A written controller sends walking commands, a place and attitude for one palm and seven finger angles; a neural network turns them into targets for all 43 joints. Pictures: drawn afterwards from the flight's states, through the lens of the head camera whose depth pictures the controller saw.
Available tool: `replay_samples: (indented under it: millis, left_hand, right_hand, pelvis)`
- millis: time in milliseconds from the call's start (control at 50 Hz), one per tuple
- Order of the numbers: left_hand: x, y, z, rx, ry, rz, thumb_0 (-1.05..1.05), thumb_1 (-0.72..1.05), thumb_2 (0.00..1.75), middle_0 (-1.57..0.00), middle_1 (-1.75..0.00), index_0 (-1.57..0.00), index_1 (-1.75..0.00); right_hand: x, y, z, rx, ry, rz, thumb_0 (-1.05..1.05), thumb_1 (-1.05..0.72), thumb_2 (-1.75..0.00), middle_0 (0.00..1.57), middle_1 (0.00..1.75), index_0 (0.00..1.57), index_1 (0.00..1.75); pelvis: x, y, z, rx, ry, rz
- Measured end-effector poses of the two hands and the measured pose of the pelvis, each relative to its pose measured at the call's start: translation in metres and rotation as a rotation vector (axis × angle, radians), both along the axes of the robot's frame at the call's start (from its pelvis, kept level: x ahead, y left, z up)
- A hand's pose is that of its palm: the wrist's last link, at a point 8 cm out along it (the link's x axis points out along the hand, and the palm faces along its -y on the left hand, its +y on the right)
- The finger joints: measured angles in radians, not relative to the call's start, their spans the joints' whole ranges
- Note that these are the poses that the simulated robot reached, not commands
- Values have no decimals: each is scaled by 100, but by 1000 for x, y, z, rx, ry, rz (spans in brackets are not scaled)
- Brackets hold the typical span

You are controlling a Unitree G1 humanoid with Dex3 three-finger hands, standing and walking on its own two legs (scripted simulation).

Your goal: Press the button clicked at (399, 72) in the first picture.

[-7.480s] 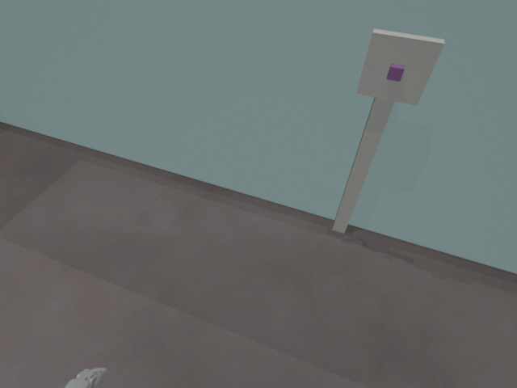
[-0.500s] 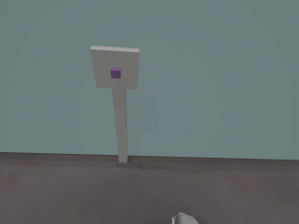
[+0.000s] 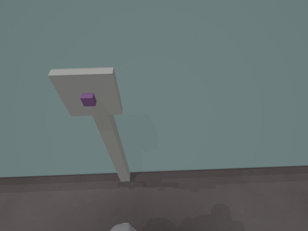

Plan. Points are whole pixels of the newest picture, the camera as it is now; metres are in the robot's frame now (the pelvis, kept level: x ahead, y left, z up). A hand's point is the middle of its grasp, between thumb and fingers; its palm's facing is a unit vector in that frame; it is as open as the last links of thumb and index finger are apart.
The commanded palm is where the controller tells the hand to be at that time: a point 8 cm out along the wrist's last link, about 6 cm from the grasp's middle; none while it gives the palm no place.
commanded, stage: come to a stop and stand still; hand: left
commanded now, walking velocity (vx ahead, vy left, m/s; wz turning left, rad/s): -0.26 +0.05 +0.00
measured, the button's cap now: (88, 99) +0.47 +0.23 +0.06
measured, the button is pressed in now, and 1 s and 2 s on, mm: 0 0 0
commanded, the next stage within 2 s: look again from close up in 1.42 s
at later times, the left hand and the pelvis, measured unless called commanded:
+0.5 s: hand out of the picture +0.02 +0.23 -0.17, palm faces +0.00 -0.97 -0.22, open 7.4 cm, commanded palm none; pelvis -0.02 +0.03 +0.01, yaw -3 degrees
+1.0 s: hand out of the picture -0.08 +0.15 -0.15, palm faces +0.07 -0.98 -0.20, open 7.4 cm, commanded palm none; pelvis -0.04 -0.01 +0.01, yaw -1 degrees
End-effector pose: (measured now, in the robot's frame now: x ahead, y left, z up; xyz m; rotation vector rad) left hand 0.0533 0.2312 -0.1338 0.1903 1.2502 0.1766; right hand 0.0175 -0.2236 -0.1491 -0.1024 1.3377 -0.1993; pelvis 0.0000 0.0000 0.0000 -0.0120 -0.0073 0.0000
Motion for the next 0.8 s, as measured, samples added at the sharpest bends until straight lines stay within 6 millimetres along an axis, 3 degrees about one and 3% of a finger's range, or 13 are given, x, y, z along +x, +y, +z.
replay_samples:
  millis: [80, 160, 220, 300, 420, 520, 620, 700, 800]
  left_hand:
    - [-7, 6, -5, -16, 40, 30, -1, 93, 89, -20, -29, -20, -30]
    - [-16, 16, -17, -41, 75, 59, 0, 92, 89, -20, -29, -20, -30]
    - [-21, 27, -27, -60, 98, 76, 0, 91, 89, -20, -29, -20, -30]
    - [-26, 38, -24, -59, 122, 67, 0, 91, 89, -20, -29, -20, -30]
    - [-34, 50, -14, -34, 130, 33, 0, 91, 89, -20, -29, -19, -30]
    - [-40, 47, -7, -14, 126, -5, 0, 91, 89, -20, -29, -19, -30]
    - [-44, 25, 0, 5, 75, -37, 0, 91, 89, -20, -29, -19, -30]
    - [-65, -2, 7, 11, 55, -26, 0, 91, 89, -20, -29, -19, -30]
    - [-95, -27, 17, -10, 104, -8, 0, 91, 89, -20, -29, -20, -30]
  right_hand:
    - [49, -2, 3, -26, -69, 37, 1, -94, -90, 19, 30, 20, 30]
    - [79, 9, 9, -49, -111, 67, 1, -93, -90, 19, 30, 20, 30]
    - [87, 23, 13, -63, -128, 88, 0, -92, -90, 19, 30, 20, 30]
    - [82, 38, 22, -64, -134, 94, 0, -91, -90, 20, 30, 20, 30]
    - [60, 41, 27, -60, -144, 53, 0, -92, -90, 20, 30, 20, 30]
    - [23, 26, 25, -55, -126, 2, -1, -92, -90, 20, 30, 20, 30]
    - [-32, 1, 11, -26, -56, -46, 0, -92, -90, 20, 30, 20, 30]
    - [-74, -16, -2, 14, 37, -68, 0, -91, -90, 20, 30, 20, 30]
    - [-103, -24, 2, 48, 100, -79, 1, -91, -90, 20, 30, 20, 30]
  pelvis:
    - [9, 10, -2, -3, -7, -7]
    - [14, 22, -7, -9, -10, -3]
    - [15, 31, -9, 0, -15, -2]
    - [10, 38, -3, -7, -11, -21]
    - [-5, 40, 4, -11, 11, -40]
    - [-20, 31, 6, -12, 12, -54]
    - [-38, 12, 3, 9, 1, -52]
    - [-45, -4, 3, 30, -15, -43]
    - [-44, -15, 14, 54, -9, -63]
